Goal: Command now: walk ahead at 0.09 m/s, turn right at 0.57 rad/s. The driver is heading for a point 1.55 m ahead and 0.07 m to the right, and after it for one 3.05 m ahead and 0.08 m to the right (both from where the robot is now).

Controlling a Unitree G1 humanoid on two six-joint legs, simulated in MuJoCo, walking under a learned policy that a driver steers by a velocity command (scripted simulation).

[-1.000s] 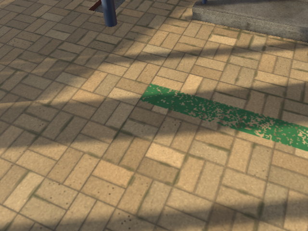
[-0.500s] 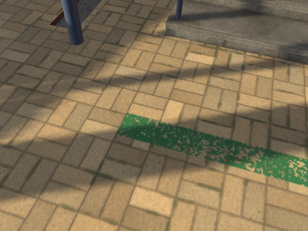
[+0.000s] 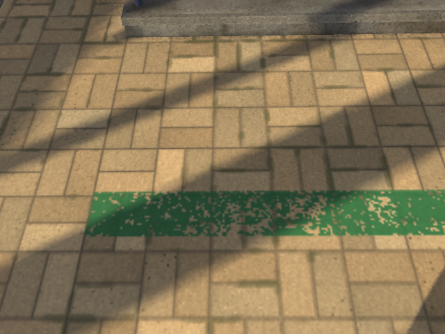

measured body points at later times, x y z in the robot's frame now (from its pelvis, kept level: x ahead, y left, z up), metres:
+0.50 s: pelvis +0.07 +0.06 +0.01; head +0.10 +0.08 +0.46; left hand +0.30 +0.30 -0.09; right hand +0.14 -0.24 -0.08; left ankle +0.13 +0.17 -0.73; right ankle +0.08 -0.05 -0.66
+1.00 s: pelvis +0.11 +0.04 +0.01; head +0.11 +0.03 +0.46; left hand +0.32 +0.22 -0.10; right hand +0.13 -0.24 -0.12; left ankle +0.13 +0.17 -0.73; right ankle +0.09 -0.05 -0.73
